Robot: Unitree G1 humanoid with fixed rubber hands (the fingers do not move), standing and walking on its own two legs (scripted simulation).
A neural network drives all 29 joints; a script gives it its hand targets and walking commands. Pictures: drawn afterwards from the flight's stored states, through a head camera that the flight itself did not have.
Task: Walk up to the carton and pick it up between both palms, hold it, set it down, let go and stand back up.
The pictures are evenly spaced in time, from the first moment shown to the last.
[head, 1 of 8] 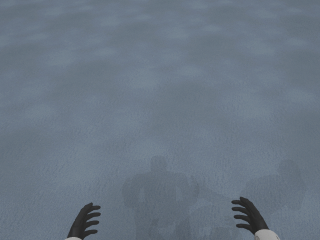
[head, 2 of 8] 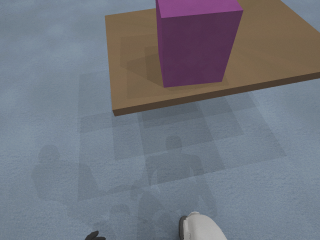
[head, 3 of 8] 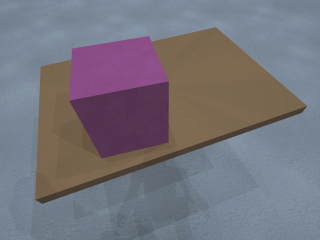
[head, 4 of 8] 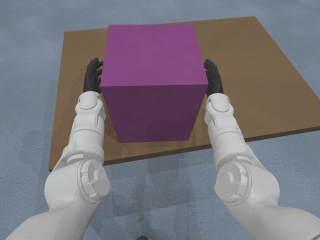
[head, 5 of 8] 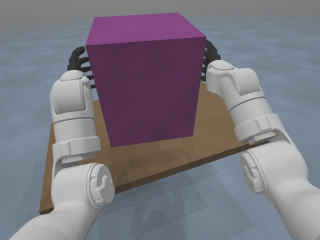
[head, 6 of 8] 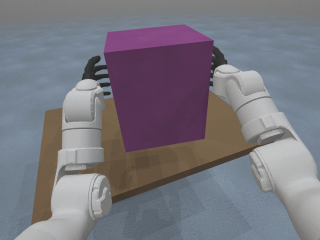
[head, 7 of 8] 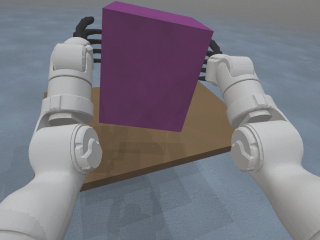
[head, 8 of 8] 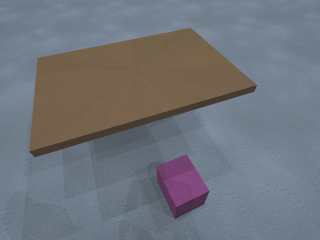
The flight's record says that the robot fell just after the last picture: no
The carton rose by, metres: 0.26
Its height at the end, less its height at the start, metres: -0.73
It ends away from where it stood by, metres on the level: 0.33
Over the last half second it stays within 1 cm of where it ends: yes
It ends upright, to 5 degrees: no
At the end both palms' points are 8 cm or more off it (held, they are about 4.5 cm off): yes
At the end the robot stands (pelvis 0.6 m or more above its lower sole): yes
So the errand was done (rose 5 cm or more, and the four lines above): no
